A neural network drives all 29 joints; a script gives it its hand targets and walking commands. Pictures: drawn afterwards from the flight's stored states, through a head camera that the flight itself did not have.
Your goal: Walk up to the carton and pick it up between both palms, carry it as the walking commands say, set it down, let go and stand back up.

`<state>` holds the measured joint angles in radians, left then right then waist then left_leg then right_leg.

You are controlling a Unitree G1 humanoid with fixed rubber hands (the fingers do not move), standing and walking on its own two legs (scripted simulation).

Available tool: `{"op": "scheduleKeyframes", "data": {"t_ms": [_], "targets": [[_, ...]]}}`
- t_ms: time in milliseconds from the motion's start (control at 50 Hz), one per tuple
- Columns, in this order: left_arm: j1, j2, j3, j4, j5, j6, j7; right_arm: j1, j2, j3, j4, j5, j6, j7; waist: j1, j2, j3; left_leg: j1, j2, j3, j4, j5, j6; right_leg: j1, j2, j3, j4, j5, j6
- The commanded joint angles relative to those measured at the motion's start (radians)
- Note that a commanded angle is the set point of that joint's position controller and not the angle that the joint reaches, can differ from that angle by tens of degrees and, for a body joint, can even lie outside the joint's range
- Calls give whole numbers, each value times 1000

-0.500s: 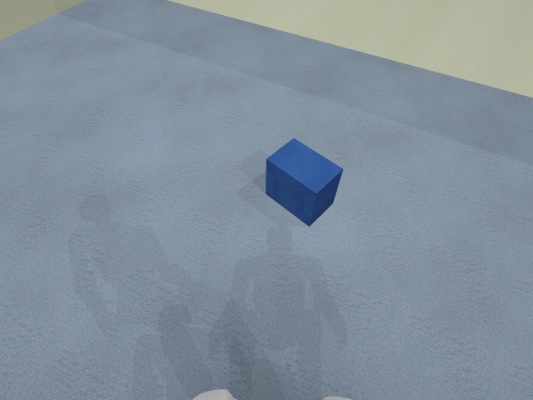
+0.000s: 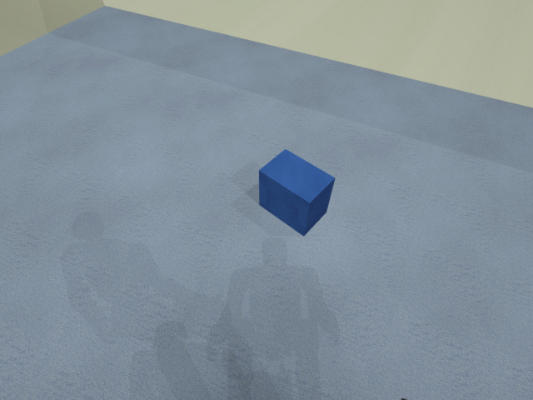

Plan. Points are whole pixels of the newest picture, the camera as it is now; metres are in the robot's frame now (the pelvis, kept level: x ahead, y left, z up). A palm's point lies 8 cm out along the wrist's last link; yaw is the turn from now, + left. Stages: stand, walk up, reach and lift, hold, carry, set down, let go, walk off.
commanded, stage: walk up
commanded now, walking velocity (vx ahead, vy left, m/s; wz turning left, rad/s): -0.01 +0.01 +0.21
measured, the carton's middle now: (294, 192) +1.00 -0.13 -0.65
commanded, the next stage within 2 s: none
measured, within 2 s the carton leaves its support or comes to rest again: neither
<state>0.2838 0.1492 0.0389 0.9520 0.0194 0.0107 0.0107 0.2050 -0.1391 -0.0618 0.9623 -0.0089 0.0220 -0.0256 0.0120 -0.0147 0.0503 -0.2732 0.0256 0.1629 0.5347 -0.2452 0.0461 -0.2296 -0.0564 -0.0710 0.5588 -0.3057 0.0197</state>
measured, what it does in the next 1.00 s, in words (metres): stands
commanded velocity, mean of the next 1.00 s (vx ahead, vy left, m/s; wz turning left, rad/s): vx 0.00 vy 0.01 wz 0.02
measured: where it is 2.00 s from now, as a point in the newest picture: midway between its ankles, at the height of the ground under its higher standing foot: outside the picture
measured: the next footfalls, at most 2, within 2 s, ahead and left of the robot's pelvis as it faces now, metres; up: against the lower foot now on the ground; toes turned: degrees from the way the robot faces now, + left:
left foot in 1.46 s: +0.03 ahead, +0.16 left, +0.00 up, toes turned +7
right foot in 1.80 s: -0.03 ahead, -0.02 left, +0.00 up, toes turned -20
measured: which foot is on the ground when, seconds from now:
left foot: down 0.00-1.00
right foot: down 0.00-1.00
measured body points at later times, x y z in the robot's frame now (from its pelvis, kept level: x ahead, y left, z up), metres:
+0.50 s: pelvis +0.01 +0.00 +0.00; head +0.04 +0.00 +0.45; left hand +0.03 +0.22 -0.16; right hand +0.05 -0.22 -0.15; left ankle +0.03 +0.09 -0.73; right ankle +0.00 -0.13 -0.73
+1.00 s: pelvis +0.01 +0.02 +0.00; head +0.04 +0.03 +0.44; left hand +0.01 +0.23 -0.17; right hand +0.08 -0.22 -0.15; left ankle +0.01 +0.13 -0.73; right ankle -0.01 -0.12 -0.73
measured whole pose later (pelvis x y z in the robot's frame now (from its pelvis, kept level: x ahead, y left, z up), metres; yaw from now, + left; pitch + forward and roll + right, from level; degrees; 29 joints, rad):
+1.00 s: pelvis +0.01 +0.02 +0.00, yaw +3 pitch +0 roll -1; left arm 0.28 0.12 0.03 1.02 0.02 0.01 0.04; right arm 0.20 -0.18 -0.06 1.01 0.01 0.01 -0.02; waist 0.02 0.00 0.07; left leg -0.30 0.05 0.05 0.62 -0.33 -0.02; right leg -0.23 -0.08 -0.14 0.57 -0.33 0.03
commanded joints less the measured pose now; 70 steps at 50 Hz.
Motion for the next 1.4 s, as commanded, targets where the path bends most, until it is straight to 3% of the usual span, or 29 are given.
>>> {"op": "scheduleKeyframes", "data": {"t_ms": [0, 120, 140, 180, 280, 480, 500, 520, 560, 620, 660, 720, 780, 800, 860, 880, 960, 980, 1000, 1020, 1040, 1080, 1120, 1200, 1220, 1260, 1280, 1340, 1380], "targets": [[114, 108, 43, -19, -5, -26, 0, 76, -155, -42, -42, 12, -13, 1, 7, 33, 26, -91, 145, -195, -245, -87, 1, 43, -101, 85, -128, 74, -34], [144, 141, 65, 19, 0, -36, 9, 50, -146, -50, -42, 16, -35, 18, 16, -39, -19, -109, 102, -191, -128, 0, 5, 76, -183, 98, -177, 39, -65], [-27, 129, 34, -186, -3, -53, 24, -42, -123, -9, -85, 20, -45, 29, 14, -27, -29, -108, 90, -162, -1, 120, -41, 137, -136, 33, -101, 193, -27], [62, 149, 30, -48, -1, -35, 21, 39, -148, -27, -42, 3, -42, -1, -20, -71, -47, 128, 89, -111, 31, 199, -51, -84, -161, 150, -98, 353, -62], [36, 62, 18, -32, -5, -17, 5, 109, -153, -56, -10, -3, -14, -17, -24, 93, -67, 63, 245, -211, -230, -68, 47, -103, -23, 14, 59, 33, 7], [139, 153, 72, 41, 4, -24, 19, 72, -111, -42, -21, 19, -29, 11, 7, -71, 1, -129, 64, -149, -33, 27, 1, 78, -228, 107, -196, 65, -82], [46, 152, 35, -44, -10, -36, 35, -31, -114, -5, -54, 8, -34, 23, 14, -74, -4, -130, 70, -116, 88, 211, -49, 155, -188, 56, -124, 251, -53], [79, 129, 23, -13, -6, -32, 30, 19, -128, -11, -35, 11, -42, 2, -1, -77, -67, 58, 77, -108, 60, 253, -53, 10, -191, 155, -98, 424, -63], [4, 116, 11, -32, -14, -22, 25, 131, -146, -21, 19, -2, -46, -10, -56, 25, -56, 174, 156, -180, -43, 281, -36, -121, -108, 38, -18, 242, -30], [-37, 66, -13, -78, -4, -3, 21, 119, -154, -9, -7, -5, -43, -21, -70, 206, -47, 85, 331, -344, -241, 215, 103, -132, -22, -23, 269, -218, 12], [42, 54, 29, -4, -2, -2, -4, 88, -88, -27, -29, -8, -29, -28, -21, 141, -69, 22, 317, -313, -250, 149, 129, -101, -19, 69, 259, -222, 5], [108, 57, 30, 33, -5, -20, 9, 68, -119, -37, -6, 3, -35, -20, 43, 116, -13, -133, 194, -213, -186, 153, 29, 103, -65, 58, -129, 117, -24], [160, 195, 77, 57, 10, -15, 15, -6, -87, -32, -56, 25, -20, -11, 83, -275, -11, -234, -2, -42, 258, -281, -35, 88, -381, 333, -301, 185, -208], [146, 179, 78, 68, 15, -18, 28, -23, -81, -30, -68, 15, -10, 1, 68, -273, 24, -272, 13, -101, 452, -335, -35, 82, -395, 312, -284, 364, -246], [33, 146, 16, 29, 2, -37, 49, -59, -80, -8, -73, -3, -19, 22, 6, -128, 30, -286, 69, -117, 431, -220, -59, 135, -321, 120, -189, 618, -165], [62, 157, 25, 23, 2, -30, 44, -48, -88, -7, -54, 25, -32, 7, 12, -124, 28, -202, 29, -139, 293, -209, -54, 72, -259, 211, -162, 652, -138], [-27, 200, 42, 20, 7, -4, 36, 92, -113, -10, 41, 43, -41, -8, -44, -172, -42, 76, -12, -60, -71, 45, -73, -13, -162, 85, -81, 464, -63], [30, 138, 23, 51, 1, -11, 31, 185, -107, -6, 78, 24, -45, -9, -57, -52, -136, 203, 69, -124, -158, 168, -63, -14, -124, 4, -52, 332, -21], [52, 86, 6, 13, -2, -16, 27, 193, -200, -25, 67, 15, -55, -15, -57, 158, -130, 305, 296, -378, -208, 348, -19, -184, -33, -49, 115, 55, 28], [60, 36, -17, 20, 4, -15, 21, 160, -186, -15, 62, 19, -56, -16, -49, 231, -106, 265, 405, -459, -243, 438, 58, -258, 4, -52, 223, -285, 24], [7, 73, -2, -7, 1, -5, 22, 136, -180, -9, 80, 26, -52, -22, -70, 245, -85, 156, 400, -407, -203, 425, 126, -208, -21, 12, 314, -288, 18], [-5, 57, 19, 101, 8, -4, 16, 82, -98, -6, 64, -24, -51, -20, -48, 168, -82, 126, 309, -281, -154, 537, 98, -119, 23, 103, 240, -239, 14], [20, 57, 15, 92, -8, -10, 21, 54, -175, -37, 57, -13, -40, -18, 0, 306, -19, 54, 242, -246, -139, 593, 88, -106, 30, 33, 155, -216, 11], [57, 45, 21, 95, 2, -17, 15, 42, -110, -43, 27, 6, -42, -27, 31, 168, -78, -17, 177, -187, -128, 283, 38, 92, -2, 17, -127, 172, -10], [65, 94, 37, 88, 10, -20, 15, 51, -105, -48, 14, 19, -44, -26, 28, 106, -96, -61, 138, -166, -82, 173, 13, 148, -97, 96, -147, 219, -33], [113, 185, 59, 96, 15, -14, 20, 27, -56, -34, -8, 19, -22, -29, 61, -223, -49, -185, -6, -57, 178, -224, -31, 104, -322, 285, -273, 217, -162], [112, 182, 62, 89, 19, -14, 28, -2, -41, -25, -29, 5, -9, -23, 77, -270, -10, -201, 10, -111, 391, -334, -40, 56, -371, 319, -288, 319, -220], [0, 163, 19, 65, 4, -25, 50, -9, -85, -7, -30, -11, -12, 9, 6, -185, 35, -235, 70, -115, 443, -248, -64, 77, -318, 143, -221, 496, -167], [-7, 180, 25, 56, 8, -14, 33, 74, -89, -9, 14, 12, -32, -3, -11, -204, 24, -71, 24, -124, 174, -217, -66, -30, -244, 198, -195, 453, -116]]}}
